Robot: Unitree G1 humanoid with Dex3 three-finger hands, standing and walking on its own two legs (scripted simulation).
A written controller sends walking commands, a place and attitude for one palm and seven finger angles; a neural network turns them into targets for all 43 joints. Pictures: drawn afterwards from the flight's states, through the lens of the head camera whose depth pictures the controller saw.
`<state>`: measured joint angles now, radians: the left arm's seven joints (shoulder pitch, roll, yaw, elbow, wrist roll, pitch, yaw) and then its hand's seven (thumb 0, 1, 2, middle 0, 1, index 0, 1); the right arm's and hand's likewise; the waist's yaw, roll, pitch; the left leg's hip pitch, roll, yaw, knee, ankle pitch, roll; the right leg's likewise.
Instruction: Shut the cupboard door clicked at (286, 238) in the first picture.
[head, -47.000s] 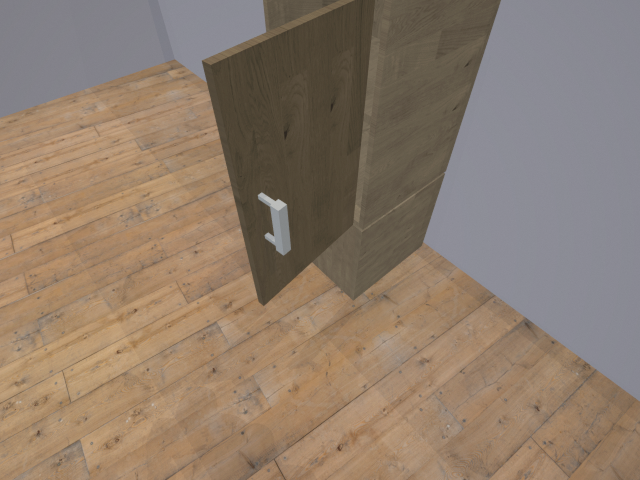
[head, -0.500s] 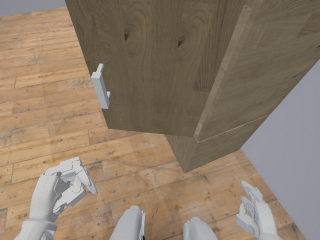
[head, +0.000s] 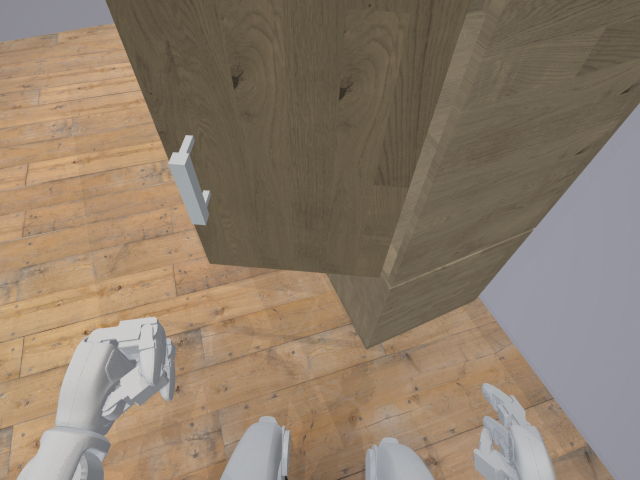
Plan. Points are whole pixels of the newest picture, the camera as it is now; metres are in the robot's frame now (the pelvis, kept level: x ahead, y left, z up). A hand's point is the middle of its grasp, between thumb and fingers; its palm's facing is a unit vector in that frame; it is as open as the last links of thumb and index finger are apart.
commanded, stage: raise the hand and make a fist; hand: left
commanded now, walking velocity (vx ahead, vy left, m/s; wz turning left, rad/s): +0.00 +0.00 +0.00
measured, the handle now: (194, 181) +0.49 +0.22 +0.05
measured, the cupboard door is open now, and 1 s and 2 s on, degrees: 61 61 61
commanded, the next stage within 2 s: bring the fist close to the handle in 0.26 s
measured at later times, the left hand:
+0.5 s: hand (181, 364) +0.23 +0.17 +0.05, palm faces -0.05 -1.00 -0.04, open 3.1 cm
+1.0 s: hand (203, 279) +0.34 +0.17 +0.05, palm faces -0.05 -1.00 -0.02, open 3.1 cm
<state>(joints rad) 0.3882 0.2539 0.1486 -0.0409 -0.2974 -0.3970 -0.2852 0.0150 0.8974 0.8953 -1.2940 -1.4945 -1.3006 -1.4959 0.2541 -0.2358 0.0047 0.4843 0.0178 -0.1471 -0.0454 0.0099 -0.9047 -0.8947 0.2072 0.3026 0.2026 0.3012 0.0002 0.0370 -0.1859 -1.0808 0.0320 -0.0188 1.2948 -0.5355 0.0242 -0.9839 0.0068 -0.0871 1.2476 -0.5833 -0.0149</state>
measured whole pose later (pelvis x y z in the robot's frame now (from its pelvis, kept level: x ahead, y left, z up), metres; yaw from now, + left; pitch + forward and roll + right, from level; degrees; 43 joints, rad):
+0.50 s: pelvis +0.00 -0.01 +0.00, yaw +0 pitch +19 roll -3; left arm 0.33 0.25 0.12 0.00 -0.28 -0.42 -0.28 0.02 0.90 0.90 -1.30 -1.50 -1.30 -1.50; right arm 0.23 -0.24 0.01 0.48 0.02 -0.14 -0.05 0.01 -0.91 -0.89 0.21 0.30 0.20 0.30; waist 0.01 0.04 -0.19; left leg -1.09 0.03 -0.03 1.31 -0.54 0.01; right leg -1.00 0.01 -0.09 1.27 -0.60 -0.03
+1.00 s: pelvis +0.00 -0.01 +0.01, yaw +0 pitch +20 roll -2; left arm -0.10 0.26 0.18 0.38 -0.25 -0.40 -0.26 0.02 0.90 0.90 -1.30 -1.50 -1.30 -1.50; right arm 0.25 -0.26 0.00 0.57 0.03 -0.10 -0.05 0.01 -0.91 -0.89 0.21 0.30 0.20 0.30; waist -0.02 0.03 -0.17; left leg -1.07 0.03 0.00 1.24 -0.52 0.01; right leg -0.99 0.01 -0.07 1.22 -0.57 -0.02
